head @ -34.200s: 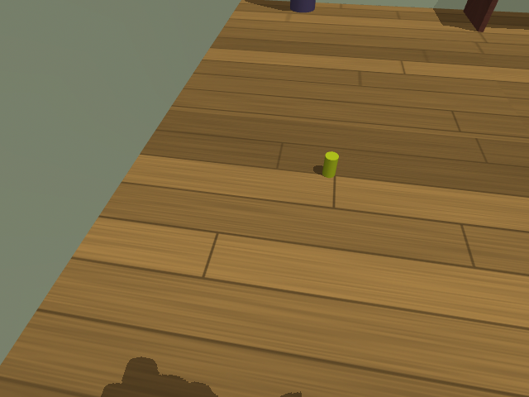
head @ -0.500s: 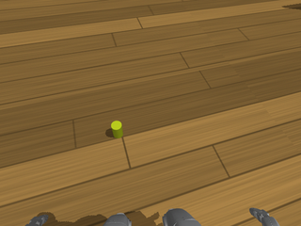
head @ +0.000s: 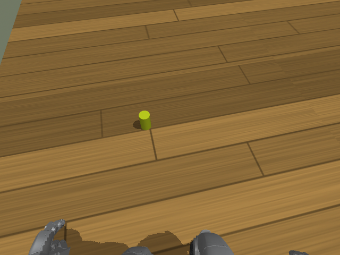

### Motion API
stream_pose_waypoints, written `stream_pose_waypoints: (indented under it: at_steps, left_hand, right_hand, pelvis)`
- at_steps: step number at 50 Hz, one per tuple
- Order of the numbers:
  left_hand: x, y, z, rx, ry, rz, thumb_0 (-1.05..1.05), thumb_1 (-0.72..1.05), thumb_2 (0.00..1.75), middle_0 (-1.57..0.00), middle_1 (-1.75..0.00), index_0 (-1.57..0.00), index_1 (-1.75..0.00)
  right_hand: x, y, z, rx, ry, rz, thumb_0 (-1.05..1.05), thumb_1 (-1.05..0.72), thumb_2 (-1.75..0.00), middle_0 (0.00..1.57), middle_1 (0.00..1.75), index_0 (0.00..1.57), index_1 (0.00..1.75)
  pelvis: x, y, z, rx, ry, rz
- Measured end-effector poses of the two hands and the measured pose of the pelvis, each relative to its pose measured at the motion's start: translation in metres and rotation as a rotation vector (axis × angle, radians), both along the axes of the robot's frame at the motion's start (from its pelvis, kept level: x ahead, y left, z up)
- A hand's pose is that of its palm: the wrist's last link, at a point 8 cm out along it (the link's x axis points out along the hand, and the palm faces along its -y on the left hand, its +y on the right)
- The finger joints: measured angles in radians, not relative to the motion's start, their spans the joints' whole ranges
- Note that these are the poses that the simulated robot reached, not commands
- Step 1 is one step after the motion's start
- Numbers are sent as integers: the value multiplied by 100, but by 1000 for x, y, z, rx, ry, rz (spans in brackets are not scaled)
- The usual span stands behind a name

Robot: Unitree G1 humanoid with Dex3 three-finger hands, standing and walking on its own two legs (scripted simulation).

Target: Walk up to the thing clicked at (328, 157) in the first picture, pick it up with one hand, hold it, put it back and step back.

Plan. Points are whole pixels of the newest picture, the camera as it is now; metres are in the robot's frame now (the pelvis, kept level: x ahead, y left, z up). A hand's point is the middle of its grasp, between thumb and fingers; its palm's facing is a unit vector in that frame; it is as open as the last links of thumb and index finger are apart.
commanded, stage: step back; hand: left
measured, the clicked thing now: (145, 120) +0.93 +0.19 -0.69
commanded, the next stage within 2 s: stand in 1.62 s
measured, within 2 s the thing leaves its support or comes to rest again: neither
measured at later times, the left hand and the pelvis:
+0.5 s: hand out of the picture -0.09 +0.26 -0.12, palm faces +0.00 -0.90 -0.43, open 7.4 cm; pelvis -0.13 -0.02 +0.01, yaw -1 degrees
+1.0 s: hand out of the picture -0.05 +0.25 -0.12, palm faces +0.03 -0.92 -0.38, open 7.4 cm; pelvis -0.12 -0.01 +0.02, yaw +1 degrees
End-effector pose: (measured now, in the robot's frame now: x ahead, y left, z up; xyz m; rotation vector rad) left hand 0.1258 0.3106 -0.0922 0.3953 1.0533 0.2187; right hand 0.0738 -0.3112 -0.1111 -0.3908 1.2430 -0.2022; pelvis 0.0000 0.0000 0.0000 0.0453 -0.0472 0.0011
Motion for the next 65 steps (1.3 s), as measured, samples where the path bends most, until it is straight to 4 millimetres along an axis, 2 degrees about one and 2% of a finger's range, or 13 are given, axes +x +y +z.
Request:
stream_pose_waypoints:
  at_steps: [4,9,14,19,25,29,32,35,39,42,49,58,65]
  left_hand:
    - [-31,-2,-1,-22,34,15,0,90,90,-21,-30,-20,-30]
    - [-77,-9,0,-31,63,16,0,90,90,-21,-30,-20,-30]
    - [-132,-19,-6,1,111,0,0,90,90,-21,-30,-20,-30]
    - [-188,-25,3,2,158,29,0,90,90,-21,-30,-20,-30]
    - [-219,-12,10,12,130,77,0,89,90,-21,-31,-21,-30]
    - [-230,5,4,6,121,101,0,89,90,-21,-31,-20,-30]
    - [-235,11,0,-6,152,100,0,90,90,-21,-30,-20,-30]
    - [-232,12,0,-17,167,84,0,90,90,-21,-30,-20,-30]
    - [-218,6,1,-22,151,57,0,90,90,-21,-30,-20,-30]
    - [-207,-4,2,-14,119,53,0,90,90,-21,-30,-20,-30]
    - [-192,-16,6,-36,63,70,0,90,90,-21,-30,-20,-30]
    - [-168,2,-11,-67,110,78,0,90,90,-21,-30,-20,-30]
    - [-150,2,-8,-70,121,62,0,90,90,-21,-30,-20,-30]
  right_hand:
    - [-24,5,11,11,-25,6,1,-90,-90,20,30,21,30]
    - [-42,-3,20,-1,-82,14,1,-90,-90,21,30,21,30]
    - [-60,-22,11,9,-152,3,1,-90,-90,21,30,21,30]
    - [-97,-27,10,34,-118,-32,1,-90,-90,20,30,21,30]
    - [-143,-25,5,33,-13,-12,1,-90,-90,20,30,21,30]
    - [-159,-13,4,28,26,3,1,-90,-90,20,30,21,30]
    - [-164,-1,7,38,-2,-8,1,-90,-90,20,30,21,30]
    - [-167,5,14,48,-33,-18,1,-90,-90,20,30,21,30]
    - [-165,1,14,55,-51,-32,1,-90,-90,21,30,21,30]
    - [-161,-8,7,56,-49,-45,1,-90,-90,21,30,21,30]
    - [-135,-10,8,47,-30,-16,1,-90,-90,20,30,21,30]
    - [-104,11,12,24,-48,-2,1,-90,-90,20,30,21,30]
    - [-73,28,17,60,-85,-2,1,-90,-90,20,30,21,30]
  pelvis:
    - [-26,0,7,-39,-5,-5]
    - [-60,-7,11,-59,12,-30]
    - [-96,-19,1,-72,8,-66]
    - [-119,-24,10,-48,0,-67]
    - [-135,-18,12,-42,5,-14]
    - [-142,-7,9,-30,-3,19]
    - [-145,-1,11,-22,-4,6]
    - [-145,-2,14,-29,-1,-3]
    - [-143,-8,15,-34,1,-12]
    - [-139,-14,11,-58,-8,-9]
    - [-125,-13,16,-53,-3,10]
    - [-106,7,11,-38,2,7]
    - [-95,7,17,-56,11,-8]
